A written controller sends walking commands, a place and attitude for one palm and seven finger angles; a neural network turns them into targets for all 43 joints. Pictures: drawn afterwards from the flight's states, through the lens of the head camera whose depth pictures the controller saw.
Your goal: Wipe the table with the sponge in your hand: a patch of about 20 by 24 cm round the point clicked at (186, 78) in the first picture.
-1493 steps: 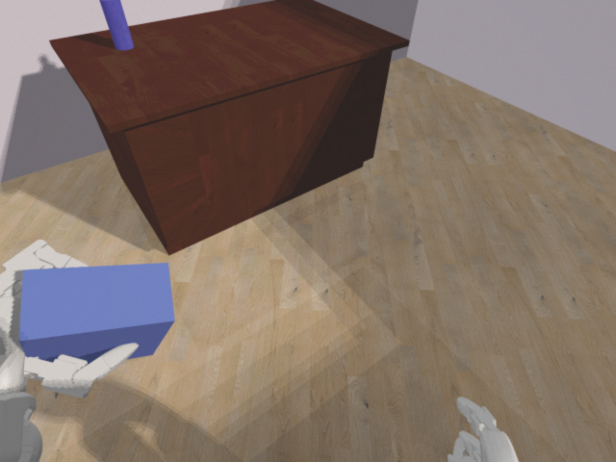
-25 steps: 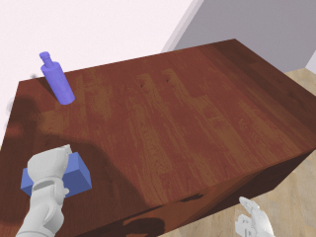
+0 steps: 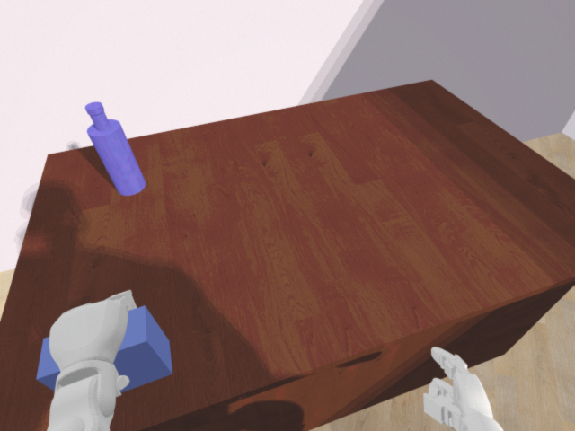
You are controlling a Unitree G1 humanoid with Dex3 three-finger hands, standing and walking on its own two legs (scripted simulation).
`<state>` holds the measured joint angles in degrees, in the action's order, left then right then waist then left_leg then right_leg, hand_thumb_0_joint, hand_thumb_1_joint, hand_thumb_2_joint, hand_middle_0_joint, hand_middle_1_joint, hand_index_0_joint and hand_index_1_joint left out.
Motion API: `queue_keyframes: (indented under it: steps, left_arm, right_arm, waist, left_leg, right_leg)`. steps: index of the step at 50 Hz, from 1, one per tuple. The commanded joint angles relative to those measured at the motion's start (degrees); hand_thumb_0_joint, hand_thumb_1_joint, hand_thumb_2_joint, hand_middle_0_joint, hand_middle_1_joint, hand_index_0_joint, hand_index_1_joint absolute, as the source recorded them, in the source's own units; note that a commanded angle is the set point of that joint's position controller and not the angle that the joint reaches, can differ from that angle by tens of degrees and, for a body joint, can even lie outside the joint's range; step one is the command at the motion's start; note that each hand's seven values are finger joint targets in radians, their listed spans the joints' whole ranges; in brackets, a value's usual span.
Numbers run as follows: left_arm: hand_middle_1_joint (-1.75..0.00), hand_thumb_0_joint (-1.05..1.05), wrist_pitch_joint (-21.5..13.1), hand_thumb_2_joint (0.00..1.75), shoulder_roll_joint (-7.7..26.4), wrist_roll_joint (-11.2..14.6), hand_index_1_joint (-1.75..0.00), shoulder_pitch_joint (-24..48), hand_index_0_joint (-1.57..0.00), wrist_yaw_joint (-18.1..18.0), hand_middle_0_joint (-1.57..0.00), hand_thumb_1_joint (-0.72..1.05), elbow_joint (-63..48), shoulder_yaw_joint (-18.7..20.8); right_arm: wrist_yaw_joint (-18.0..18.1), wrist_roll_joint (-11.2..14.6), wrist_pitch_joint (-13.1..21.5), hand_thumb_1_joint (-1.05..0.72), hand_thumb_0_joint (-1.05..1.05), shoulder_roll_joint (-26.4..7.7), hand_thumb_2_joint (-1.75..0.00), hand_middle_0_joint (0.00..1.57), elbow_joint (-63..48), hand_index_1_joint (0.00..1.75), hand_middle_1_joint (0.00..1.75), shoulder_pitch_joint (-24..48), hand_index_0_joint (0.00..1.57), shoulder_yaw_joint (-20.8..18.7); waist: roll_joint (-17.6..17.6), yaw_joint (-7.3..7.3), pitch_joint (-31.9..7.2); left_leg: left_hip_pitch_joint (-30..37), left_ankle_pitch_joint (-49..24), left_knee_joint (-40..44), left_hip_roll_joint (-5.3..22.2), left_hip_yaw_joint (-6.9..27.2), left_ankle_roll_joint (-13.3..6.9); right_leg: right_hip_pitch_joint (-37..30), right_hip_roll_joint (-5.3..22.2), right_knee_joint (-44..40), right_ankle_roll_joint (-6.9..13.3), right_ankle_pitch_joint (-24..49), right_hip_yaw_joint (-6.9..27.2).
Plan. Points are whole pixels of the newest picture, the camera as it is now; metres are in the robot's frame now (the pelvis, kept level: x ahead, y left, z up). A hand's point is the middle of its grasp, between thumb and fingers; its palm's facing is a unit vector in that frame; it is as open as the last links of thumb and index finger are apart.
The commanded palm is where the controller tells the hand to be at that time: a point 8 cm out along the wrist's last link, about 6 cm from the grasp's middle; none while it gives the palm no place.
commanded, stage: lift the sponge slowly off the table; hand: left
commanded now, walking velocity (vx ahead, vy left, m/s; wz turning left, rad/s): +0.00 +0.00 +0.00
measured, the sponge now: (117, 362) +0.20 +0.29 -0.03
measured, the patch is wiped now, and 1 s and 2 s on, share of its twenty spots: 1.00 1.00 1.00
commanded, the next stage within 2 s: none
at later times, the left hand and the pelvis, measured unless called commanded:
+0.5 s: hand (109, 362) +0.19 +0.28 +0.01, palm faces -0.05 -0.12 -0.99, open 9.6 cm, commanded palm +0.16 +0.26 +0.07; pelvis +0.00 +0.00 +0.00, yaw +0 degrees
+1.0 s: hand (106, 363) +0.18 +0.27 +0.04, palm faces -0.01 -0.13 -0.99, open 9.6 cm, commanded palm +0.15 +0.26 +0.11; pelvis -0.02 -0.01 +0.01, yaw +1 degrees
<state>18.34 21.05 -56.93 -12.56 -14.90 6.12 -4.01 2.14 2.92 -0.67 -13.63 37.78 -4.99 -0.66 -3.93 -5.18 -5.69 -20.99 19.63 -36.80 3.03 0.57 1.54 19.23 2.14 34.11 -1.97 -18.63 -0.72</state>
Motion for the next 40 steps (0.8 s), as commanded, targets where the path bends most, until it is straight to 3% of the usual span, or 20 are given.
queue_keyframes:
  steps: [1,2,4,6,7,10,12,14,16,17,21,22,24,28,31,32,33,35,37,40]
  left_arm:
    - [-1.60,0.00,0.1,1.30,2.0,1.8,-1.60,-6.5,-1.20,1.8,-1.20,0.10,-3.8,-0.1]
    - [-1.60,0.00,0.0,1.30,3.4,2.2,-1.60,-6.7,-1.20,1.5,-1.20,0.10,-5.5,1.1]
    - [-1.60,0.00,0.4,1.30,0.4,1.6,-1.60,-4.0,-1.20,1.5,-1.20,0.10,-5.5,-2.5]
    - [-1.60,0.00,0.5,1.30,1.8,1.3,-1.60,-1.0,-1.20,1.1,-1.20,0.10,-5.4,-1.2]
    - [-1.60,0.00,0.5,1.30,4.7,1.8,-1.60,-0.7,-1.20,0.7,-1.20,0.10,-6.2,1.8]
    - [-1.60,0.00,1.2,1.30,2.8,1.3,-1.60,-0.4,-1.20,1.1,-1.20,0.10,-6.0,-0.4]
    - [-1.60,0.00,0.9,1.30,5.8,1.6,-1.60,-0.3,-1.20,1.1,-1.20,0.10,-8.6,2.6]
    - [-1.60,0.00,1.0,1.30,3.2,1.3,-1.60,-1.6,-1.20,1.6,-1.20,0.10,-10.5,-0.4]
    - [-1.60,0.00,0.9,1.30,3.5,1.1,-1.60,0.4,-1.20,2.0,-1.20,0.10,-10.9,-0.9]
    - [-1.60,0.00,0.7,1.30,5.8,1.5,-1.60,0.9,-1.20,1.8,-1.20,0.10,-11.7,1.7]
    - [-1.60,0.00,0.4,1.30,5.8,0.6,-1.60,1.2,-1.20,1.8,-1.20,0.10,-12.3,1.5]
    - [-1.60,0.00,0.1,1.30,8.2,1.0,-1.60,1.4,-1.20,1.6,-1.20,0.10,-13.4,4.0]
    - [-1.60,0.00,0.0,1.30,5.8,0.5,-1.60,1.3,-1.20,1.7,-1.20,0.10,-14.7,1.6]
    - [-1.60,0.00,-0.3,1.30,7.3,0.1,-1.60,2.6,-1.20,1.6,-1.20,0.10,-17.8,2.5]
    - [-1.60,0.00,-0.5,1.30,7.1,-0.3,-1.60,2.6,-1.20,1.6,-1.20,0.10,-18.5,2.1]
    - [-1.60,0.00,-0.6,1.30,9.7,0.0,-1.60,3.9,-1.20,1.3,-1.20,0.10,-18.7,4.7]
    - [-1.60,0.00,-0.4,1.30,9.3,-0.5,-1.60,4.1,-1.20,1.3,-1.20,0.10,-19.5,4.1]
    - [-1.60,0.00,-0.5,1.30,8.3,-0.9,-1.60,4.2,-1.20,1.4,-1.20,0.10,-19.4,3.0]
    - [-1.60,0.00,-0.8,1.30,10.7,-0.6,-1.60,6.5,-1.20,1.2,-1.20,0.10,-20.9,5.1]
    - [-1.60,0.00,-0.6,1.30,9.1,-1.1,-1.60,7.4,-1.20,1.5,-1.20,0.10,-20.2,3.3]
  right_arm:
    - [-0.2,-0.2,3.5,-0.90,0.00,-6.6,-0.90,0.20,-10.1,0.30,0.30,10.3,0.20,-2.3]
    - [-0.2,-0.2,3.4,-0.90,0.00,-6.7,-0.90,0.20,-10.2,0.30,0.30,10.7,0.20,-2.3]
    - [-0.4,-0.1,3.5,-0.90,0.00,-6.3,-0.90,0.20,-10.4,0.30,0.30,10.6,0.20,-2.0]
    - [-0.1,-0.2,3.5,-0.90,0.00,-6.6,-0.90,0.20,-9.9,0.30,0.30,10.5,0.20,-2.2]
    - [0.4,-0.2,3.5,-0.90,0.00,-6.9,-0.90,0.20,-9.7,0.30,0.30,10.6,0.20,-2.3]
    - [0.4,-0.3,3.7,-0.90,0.00,-6.5,-0.90,0.20,-9.6,0.30,0.30,10.9,0.20,-2.0]
    - [0.6,-0.3,3.8,-0.90,0.00,-6.6,-0.90,0.20,-9.7,0.30,0.30,11.3,0.20,-2.2]
    - [0.2,-0.3,4.0,-0.90,0.00,-5.8,-0.90,0.20,-10.3,0.30,0.30,11.5,0.20,-1.9]
    - [0.1,-0.5,4.0,-0.90,0.00,-6.1,-0.90,0.20,-10.0,0.30,0.30,11.5,0.20,-1.8]
    - [0.4,-0.5,4.1,-0.90,0.00,-6.3,-0.90,0.20,-9.8,0.30,0.30,11.7,0.20,-1.9]
    - [0.4,-0.7,4.6,-0.90,0.00,-6.0,-0.90,0.20,-9.7,0.30,0.30,11.5,0.20,-1.8]
    - [0.7,-0.8,4.6,-0.90,0.00,-6.3,-0.90,0.20,-9.5,0.30,0.30,11.8,0.20,-1.9]
    - [0.5,-0.8,4.9,-0.90,0.00,-5.6,-0.90,0.20,-9.9,0.30,0.30,12.1,0.20,-1.7]
    - [0.5,-1.0,5.3,-0.90,0.00,-5.7,-0.90,0.20,-9.8,0.30,0.30,12.0,0.20,-1.8]
    - [0.4,-1.2,5.3,-0.90,0.00,-5.6,-0.90,0.20,-9.5,0.30,0.30,12.8,0.20,-1.9]
    - [0.7,-1.2,5.5,-0.90,0.00,-6.0,-0.90,0.20,-9.2,0.30,0.30,12.9,0.20,-1.8]
    - [0.8,-1.2,5.4,-0.90,0.00,-5.8,-0.90,0.20,-9.2,0.30,0.30,12.6,0.20,-1.7]
    - [0.8,-1.4,5.8,-0.90,0.00,-5.6,-0.90,0.20,-8.9,0.30,0.30,13.2,0.20,-1.7]
    - [1.1,-1.4,5.8,-0.90,0.00,-5.8,-0.90,0.20,-8.8,0.30,0.30,13.7,0.20,-1.6]
    - [1.2,-1.3,6.1,-0.90,0.00,-5.5,-0.90,0.20,-8.3,0.30,0.30,13.9,0.20,-1.5]
  waist:
    - [6.7,-1.35,-4.4]
    - [6.1,-1.50,-4.5]
    - [6.7,-0.42,-2.8]
    - [6.8,-0.44,-3.6]
    - [6.6,-1.01,-3.9]
    - [6.7,-0.99,-4.0]
    - [5.4,-1.50,-5.4]
    - [4.4,-1.30,-5.8]
    - [4.6,-0.78,-4.0]
    - [4.6,-1.15,-4.2]
    - [3.6,-1.40,-4.5]
    - [3.6,-1.78,-4.9]
    - [2.9,-1.54,-4.6]
    - [0.2,-1.93,-5.4]
    - [2.5,-1.65,-4.3]
    - [2.4,-1.86,-4.2]
    - [0.5,-2.17,-5.0]
    - [0.7,-2.18,-4.1]
    - [0.9,-2.15,-4.1]
    - [-0.2,-2.09,-4.1]
  left_leg:
    - [4.0,-14.7,4.5,-3.5,-0.8,-2.7]
    - [4.0,-14.5,4.8,-3.4,-0.3,-2.6]
    - [3.7,-13.4,4.8,-3.3,-0.2,-2.8]
    - [4.1,-13.0,4.7,-3.2,-0.3,-2.8]
    - [4.2,-12.5,5.1,-3.4,-0.2,-2.8]
    - [5.2,-13.5,5.1,-3.6,-0.2,-2.9]
    - [5.9,-14.1,5.4,-3.5,-0.1,-2.9]
    - [6.9,-15.9,5.1,-3.7,-0.2,-3.0]
    - [6.8,-15.4,5.5,-3.5,0.0,-3.0]
    - [7.0,-14.7,5.8,-3.5,0.1,-3.0]
    - [8.0,-15.4,6.1,-3.6,0.0,-3.0]
    - [8.3,-15.1,6.4,-3.6,0.1,-3.0]
    - [9.0,-16.1,6.4,-3.7,-0.2,-3.0]
    - [10.2,-16.5,7.0,-3.9,0.0,-3.1]
    - [10.7,-16.5,7.2,-3.7,0.1,-3.0]
    - [10.8,-15.7,7.8,-3.6,0.3,-3.0]
    - [11.1,-16.1,7.8,-3.9,0.1,-3.1]
    - [12.0,-16.9,7.9,-3.8,0.1,-3.0]
    - [12.3,-15.6,8.7,-3.8,0.4,-2.9]
    - [13.3,-16.1,8.9,-3.9,0.1,-2.9]
  right_leg:
    - [-1.8,-3.7,-4.2,4.8,16.0,-2.7]
    - [-2.0,-3.9,-4.1,5.0,15.4,-2.3]
    - [-0.1,-3.9,-4.1,4.7,13.4,-3.1]
    - [0.1,-3.9,-4.2,4.8,13.3,-2.7]
    - [-0.8,-4.0,-4.5,4.9,12.8,-2.1]
    - [-1.0,-3.8,-4.7,4.8,13.2,-2.8]
    - [-2.7,-3.8,-4.8,5.1,14.2,-1.7]
    - [-3.2,-3.6,-4.6,4.9,15.7,-2.5]
    - [-2.4,-3.7,-5.2,5.0,14.9,-2.4]
    - [-2.9,-4.0,-5.7,5.1,14.1,-1.6]
    - [-3.3,-3.8,-5.9,5.1,14.2,-2.1]
    - [-4.2,-3.9,-6.4,5.2,14.4,-1.3]
    - [-4.2,-3.6,-6.4,5.1,15.1,-1.9]
    - [-5.1,-3.9,-7.1,5.4,14.0,-2.1]
    - [-4.8,-3.7,-7.9,5.3,13.8,-1.6]
    - [-5.2,-4.0,-8.3,5.5,12.8,-0.8]
    - [-5.6,-3.9,-8.3,5.5,12.5,-1.8]
    - [-5.3,-3.9,-8.7,5.5,12.9,-1.6]
    - [-5.8,-4.0,-9.4,5.6,11.3,-0.5]
    - [-5.9,-3.9,-10.0,5.6,11.1,-1.2]
